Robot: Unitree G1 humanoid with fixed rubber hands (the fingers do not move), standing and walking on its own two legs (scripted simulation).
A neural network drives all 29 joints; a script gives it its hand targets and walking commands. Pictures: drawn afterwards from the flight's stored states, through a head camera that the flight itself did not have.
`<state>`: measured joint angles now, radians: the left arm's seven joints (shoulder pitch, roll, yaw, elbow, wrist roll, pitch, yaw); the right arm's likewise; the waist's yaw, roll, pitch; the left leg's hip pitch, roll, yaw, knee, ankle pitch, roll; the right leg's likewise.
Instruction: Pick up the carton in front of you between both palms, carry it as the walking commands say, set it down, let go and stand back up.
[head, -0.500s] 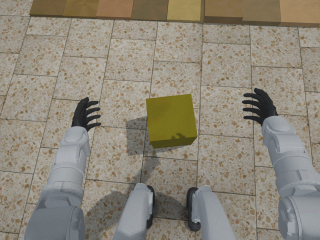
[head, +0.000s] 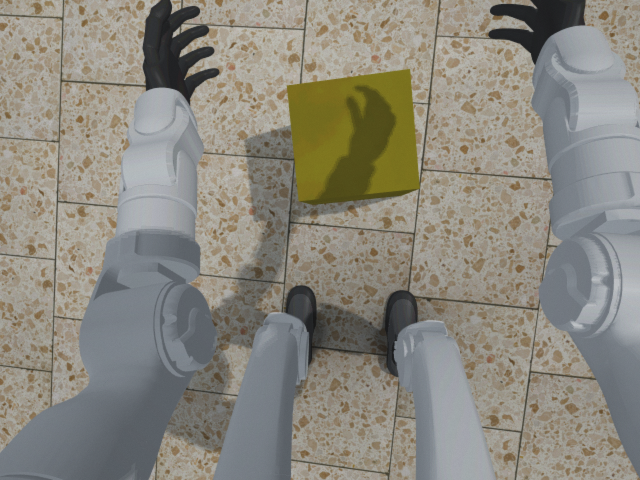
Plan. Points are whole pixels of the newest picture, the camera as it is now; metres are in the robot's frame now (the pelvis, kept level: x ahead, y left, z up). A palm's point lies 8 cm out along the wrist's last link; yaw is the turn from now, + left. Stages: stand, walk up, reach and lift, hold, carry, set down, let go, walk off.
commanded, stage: reach and lift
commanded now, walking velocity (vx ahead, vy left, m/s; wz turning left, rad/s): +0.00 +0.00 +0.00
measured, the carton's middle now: (352, 149) +0.52 +0.02 -0.52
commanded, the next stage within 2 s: none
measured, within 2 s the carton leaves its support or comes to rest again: leaves its support in 1.64 s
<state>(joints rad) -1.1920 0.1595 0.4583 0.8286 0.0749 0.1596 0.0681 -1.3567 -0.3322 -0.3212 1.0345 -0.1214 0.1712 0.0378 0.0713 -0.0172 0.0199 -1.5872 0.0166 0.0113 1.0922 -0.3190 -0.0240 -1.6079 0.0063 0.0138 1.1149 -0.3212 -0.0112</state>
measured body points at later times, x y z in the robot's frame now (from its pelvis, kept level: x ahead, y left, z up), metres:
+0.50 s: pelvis -0.04 +0.01 -0.21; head +0.33 +0.00 +0.05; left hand +0.50 +0.21 -0.36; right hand +0.55 -0.17 -0.37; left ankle +0.07 +0.14 -0.61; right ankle +0.07 -0.11 -0.61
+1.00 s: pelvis -0.04 +0.00 -0.28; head +0.35 +0.00 -0.06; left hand +0.52 +0.21 -0.46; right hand +0.57 -0.15 -0.46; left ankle +0.07 +0.14 -0.61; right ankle +0.06 -0.11 -0.61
